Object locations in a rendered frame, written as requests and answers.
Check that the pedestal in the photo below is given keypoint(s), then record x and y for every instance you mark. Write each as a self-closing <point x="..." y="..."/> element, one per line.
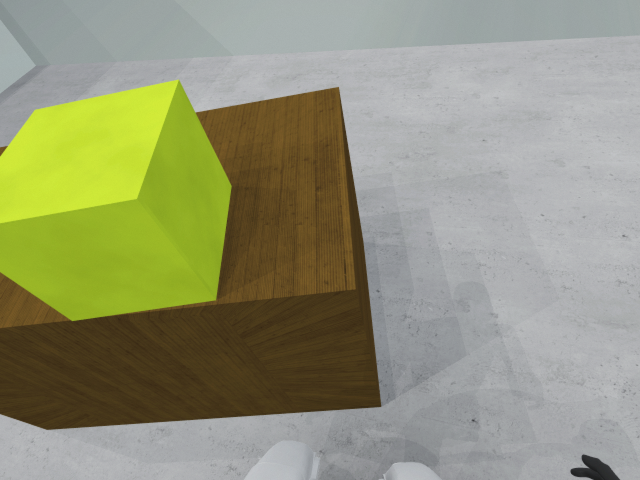
<point x="290" y="330"/>

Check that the robot left thigh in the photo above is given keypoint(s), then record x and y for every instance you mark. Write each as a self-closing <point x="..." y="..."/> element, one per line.
<point x="287" y="460"/>

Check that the carton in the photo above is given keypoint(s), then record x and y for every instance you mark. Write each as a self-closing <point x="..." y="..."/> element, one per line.
<point x="114" y="204"/>

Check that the right robot hand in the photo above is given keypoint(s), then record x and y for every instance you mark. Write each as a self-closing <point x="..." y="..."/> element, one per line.
<point x="597" y="470"/>

